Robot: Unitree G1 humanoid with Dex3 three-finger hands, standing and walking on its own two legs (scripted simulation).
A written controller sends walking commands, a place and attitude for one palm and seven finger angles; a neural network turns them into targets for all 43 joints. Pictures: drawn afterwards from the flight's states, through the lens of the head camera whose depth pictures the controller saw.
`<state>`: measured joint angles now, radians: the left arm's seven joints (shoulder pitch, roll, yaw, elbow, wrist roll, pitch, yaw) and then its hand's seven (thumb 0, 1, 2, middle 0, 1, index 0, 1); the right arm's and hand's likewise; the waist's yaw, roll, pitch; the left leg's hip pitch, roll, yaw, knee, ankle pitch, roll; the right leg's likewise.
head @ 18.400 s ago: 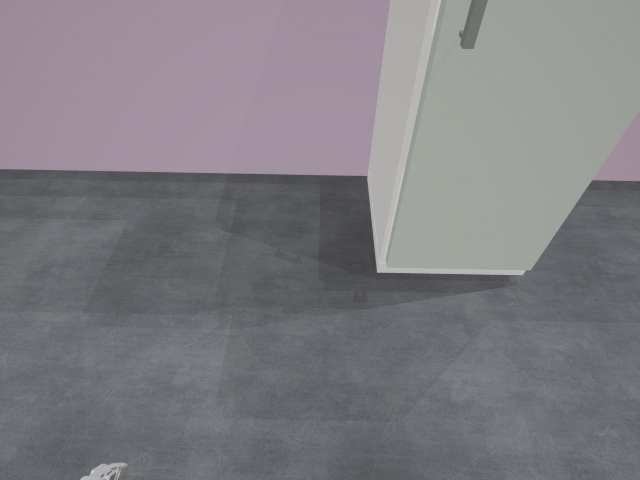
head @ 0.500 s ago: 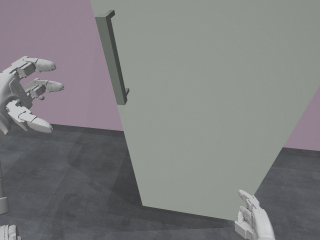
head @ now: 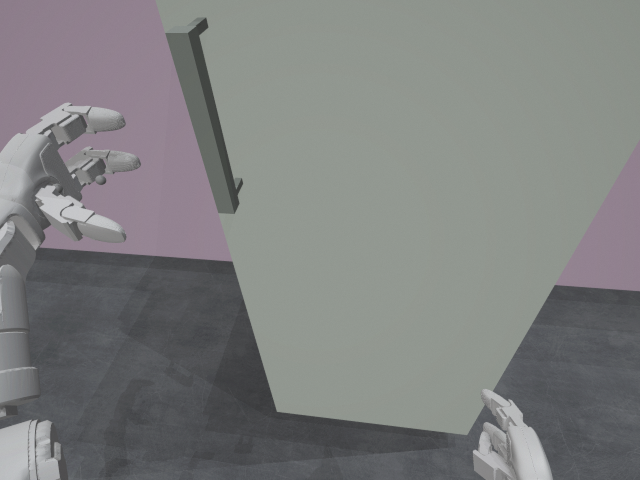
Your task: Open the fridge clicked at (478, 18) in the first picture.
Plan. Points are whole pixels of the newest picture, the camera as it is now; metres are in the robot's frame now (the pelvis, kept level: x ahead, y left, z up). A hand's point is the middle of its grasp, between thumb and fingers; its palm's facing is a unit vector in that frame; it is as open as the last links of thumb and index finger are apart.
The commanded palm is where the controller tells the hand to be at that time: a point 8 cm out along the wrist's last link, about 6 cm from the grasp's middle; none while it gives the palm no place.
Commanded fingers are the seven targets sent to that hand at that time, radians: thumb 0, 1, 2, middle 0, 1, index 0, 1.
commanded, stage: move the hooked fingers beside the handle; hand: left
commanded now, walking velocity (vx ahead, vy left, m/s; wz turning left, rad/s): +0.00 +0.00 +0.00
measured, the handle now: (215, 125) +0.44 +0.17 +0.26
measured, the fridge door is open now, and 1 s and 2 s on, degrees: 0 0 0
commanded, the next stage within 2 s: feel for the door with the fingertips in 1.76 s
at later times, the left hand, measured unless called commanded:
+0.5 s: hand (144, 162) +0.36 +0.23 +0.26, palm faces +0.02 -1.00 -0.08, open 13.9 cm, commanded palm +0.33 +0.28 +0.26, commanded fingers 0.00 -0.50 0.30 -0.30 -1.20 -0.30 -1.20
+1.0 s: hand (159, 145) +0.40 +0.23 +0.26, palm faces +0.02 -1.00 -0.05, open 14.0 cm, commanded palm +0.36 +0.28 +0.26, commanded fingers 0.00 -0.50 0.30 -0.30 -1.20 -0.30 -1.20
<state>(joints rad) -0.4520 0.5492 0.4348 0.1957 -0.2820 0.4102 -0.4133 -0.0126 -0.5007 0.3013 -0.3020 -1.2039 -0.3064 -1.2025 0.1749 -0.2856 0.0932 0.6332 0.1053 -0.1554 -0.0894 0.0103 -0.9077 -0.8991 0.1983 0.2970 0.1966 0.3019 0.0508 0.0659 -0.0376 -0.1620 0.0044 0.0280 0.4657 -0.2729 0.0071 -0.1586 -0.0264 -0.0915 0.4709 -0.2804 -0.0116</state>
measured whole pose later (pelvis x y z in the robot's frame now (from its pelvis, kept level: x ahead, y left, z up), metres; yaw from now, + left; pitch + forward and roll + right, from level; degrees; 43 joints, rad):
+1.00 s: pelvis +0.00 +0.00 +0.00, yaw -1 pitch +0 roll +0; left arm -0.67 0.52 0.36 0.48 -0.23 0.32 -0.33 -0.01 -0.50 0.30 -0.30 -1.20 -0.30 -1.20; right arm 0.23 -0.29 0.07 0.65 0.10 -0.11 -0.09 0.01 -0.91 -0.90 0.20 0.30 0.20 0.30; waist 0.00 0.06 -0.05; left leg -0.17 0.01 0.04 0.44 -0.27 0.01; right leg -0.17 -0.02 -0.08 0.45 -0.27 -0.01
